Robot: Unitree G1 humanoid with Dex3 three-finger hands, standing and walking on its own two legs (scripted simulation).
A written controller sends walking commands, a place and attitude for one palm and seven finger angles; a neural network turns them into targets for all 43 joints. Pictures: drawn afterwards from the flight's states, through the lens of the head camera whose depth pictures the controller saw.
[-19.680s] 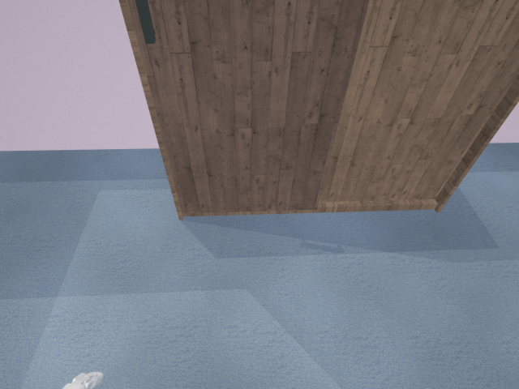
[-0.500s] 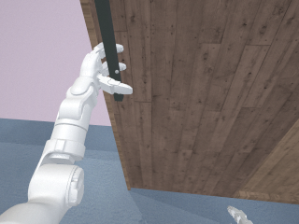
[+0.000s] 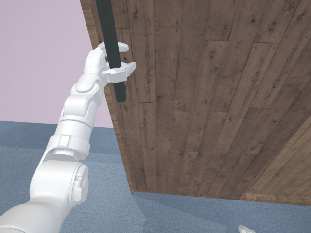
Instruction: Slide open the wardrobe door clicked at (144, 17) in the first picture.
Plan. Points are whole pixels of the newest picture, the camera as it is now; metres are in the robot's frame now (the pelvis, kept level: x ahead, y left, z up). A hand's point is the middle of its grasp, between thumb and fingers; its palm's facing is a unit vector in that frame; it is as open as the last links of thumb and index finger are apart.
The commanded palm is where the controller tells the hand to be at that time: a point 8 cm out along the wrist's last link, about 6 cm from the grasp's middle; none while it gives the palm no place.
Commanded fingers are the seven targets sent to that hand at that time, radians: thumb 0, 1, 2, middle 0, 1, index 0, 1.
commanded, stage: grip the handle and tug to test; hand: left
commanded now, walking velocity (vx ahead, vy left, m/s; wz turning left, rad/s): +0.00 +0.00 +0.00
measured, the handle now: (115, 50) +0.49 +0.12 +0.25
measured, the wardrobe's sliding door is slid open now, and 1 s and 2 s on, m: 0.00 0.00 0.01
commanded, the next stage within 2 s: tug the door sideways, standing still in 0.86 s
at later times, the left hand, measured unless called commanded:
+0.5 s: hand (122, 70) +0.45 +0.09 +0.22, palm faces -0.04 -1.00 +0.00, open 5.6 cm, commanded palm +0.41 +0.15 +0.23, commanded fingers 0.00 0.90 0.90 -0.45 -1.40 -0.45 -1.40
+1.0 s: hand (122, 71) +0.44 +0.10 +0.22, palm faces -0.07 -1.00 -0.01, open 5.9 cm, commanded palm +0.41 +0.15 +0.23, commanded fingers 0.00 0.90 0.90 -0.45 -1.40 -0.45 -1.40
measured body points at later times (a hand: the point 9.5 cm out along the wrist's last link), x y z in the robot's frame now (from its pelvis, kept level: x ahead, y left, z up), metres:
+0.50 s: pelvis +0.01 -0.01 +0.00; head +0.00 -0.03 +0.45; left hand +0.44 +0.15 +0.22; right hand +0.15 -0.25 -0.11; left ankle +0.03 +0.11 -0.74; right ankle -0.04 -0.10 -0.74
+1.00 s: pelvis +0.06 -0.01 +0.00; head +0.04 -0.04 +0.45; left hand +0.44 +0.15 +0.22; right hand +0.22 -0.26 -0.08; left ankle +0.03 +0.11 -0.74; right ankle -0.04 -0.10 -0.74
